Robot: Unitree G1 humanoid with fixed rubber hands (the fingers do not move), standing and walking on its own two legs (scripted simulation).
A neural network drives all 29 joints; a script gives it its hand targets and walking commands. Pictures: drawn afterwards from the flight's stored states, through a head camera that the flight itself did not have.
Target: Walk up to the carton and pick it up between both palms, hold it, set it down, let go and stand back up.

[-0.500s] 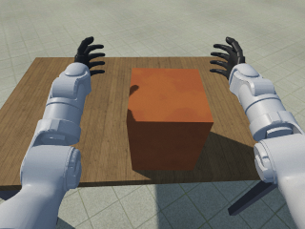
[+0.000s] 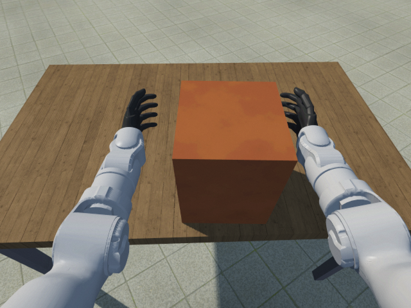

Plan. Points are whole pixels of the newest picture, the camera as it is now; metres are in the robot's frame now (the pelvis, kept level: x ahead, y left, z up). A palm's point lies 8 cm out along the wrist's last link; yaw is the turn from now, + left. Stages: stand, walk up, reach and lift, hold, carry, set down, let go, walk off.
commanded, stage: reach and lift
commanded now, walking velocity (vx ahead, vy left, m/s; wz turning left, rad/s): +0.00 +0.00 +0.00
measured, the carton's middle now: (226, 156) +0.42 -0.04 +0.03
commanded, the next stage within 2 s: none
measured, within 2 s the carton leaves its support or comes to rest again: neither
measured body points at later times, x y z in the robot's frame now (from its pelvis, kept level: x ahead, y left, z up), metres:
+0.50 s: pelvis -0.02 +0.00 -0.01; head +0.03 +0.01 +0.44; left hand +0.45 +0.12 +0.10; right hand +0.44 -0.18 +0.11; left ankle -0.03 +0.13 -0.74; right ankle +0.01 -0.11 -0.74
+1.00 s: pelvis +0.00 +0.01 +0.01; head +0.03 +0.02 +0.46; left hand +0.43 +0.13 +0.10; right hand +0.41 -0.16 +0.10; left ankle -0.03 +0.13 -0.74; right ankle +0.01 -0.11 -0.74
